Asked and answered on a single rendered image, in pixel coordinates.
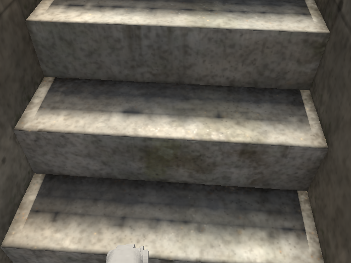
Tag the robot left thigh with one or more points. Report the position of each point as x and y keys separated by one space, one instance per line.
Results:
x=128 y=254

